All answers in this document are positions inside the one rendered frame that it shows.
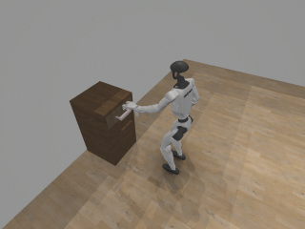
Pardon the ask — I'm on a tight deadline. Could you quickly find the left robot upper arm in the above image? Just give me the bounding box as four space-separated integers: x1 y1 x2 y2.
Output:
153 90 179 114

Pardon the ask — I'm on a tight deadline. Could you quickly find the right robot foot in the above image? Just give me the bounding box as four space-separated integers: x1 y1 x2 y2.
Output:
171 150 186 160

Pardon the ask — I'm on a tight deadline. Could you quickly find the drawer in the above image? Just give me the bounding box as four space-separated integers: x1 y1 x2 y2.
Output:
106 97 132 129

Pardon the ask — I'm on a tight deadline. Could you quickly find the left robot hand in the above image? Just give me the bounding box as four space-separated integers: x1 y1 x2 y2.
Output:
122 101 138 117

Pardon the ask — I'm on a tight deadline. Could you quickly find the handle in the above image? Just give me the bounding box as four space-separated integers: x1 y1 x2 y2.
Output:
121 120 132 133
116 108 132 121

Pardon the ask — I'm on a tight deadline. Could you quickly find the robot right shin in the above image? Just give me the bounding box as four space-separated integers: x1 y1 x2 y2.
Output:
173 139 182 156

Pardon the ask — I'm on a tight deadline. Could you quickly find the cabinet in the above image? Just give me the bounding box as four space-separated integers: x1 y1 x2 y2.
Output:
70 81 136 166

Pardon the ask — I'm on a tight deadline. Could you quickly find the left robot forearm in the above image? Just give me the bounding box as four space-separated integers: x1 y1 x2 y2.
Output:
134 105 157 114

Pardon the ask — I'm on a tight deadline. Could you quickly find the right robot upper arm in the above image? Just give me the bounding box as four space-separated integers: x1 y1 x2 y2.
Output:
185 78 200 103

